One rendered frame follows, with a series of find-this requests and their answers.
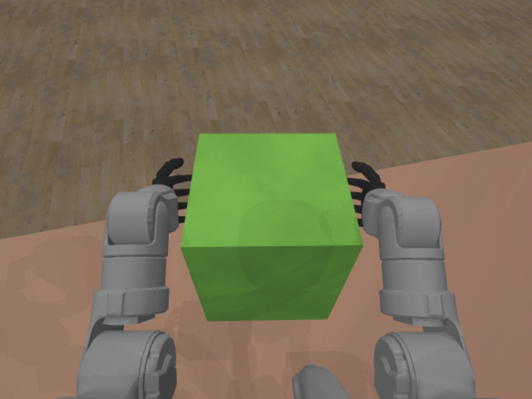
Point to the left robot upper arm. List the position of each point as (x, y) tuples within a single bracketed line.
[(136, 364)]

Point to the left robot hand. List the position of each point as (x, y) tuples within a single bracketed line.
[(163, 179)]

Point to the right robot hand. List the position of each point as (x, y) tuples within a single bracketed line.
[(375, 183)]

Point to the right robot forearm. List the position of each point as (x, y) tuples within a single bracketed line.
[(411, 250)]

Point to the robot right thigh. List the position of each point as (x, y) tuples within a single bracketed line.
[(317, 383)]

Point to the right robot upper arm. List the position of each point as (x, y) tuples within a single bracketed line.
[(422, 365)]

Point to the carton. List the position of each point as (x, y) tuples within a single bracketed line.
[(270, 229)]

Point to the left robot forearm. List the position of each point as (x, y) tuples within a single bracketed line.
[(133, 269)]

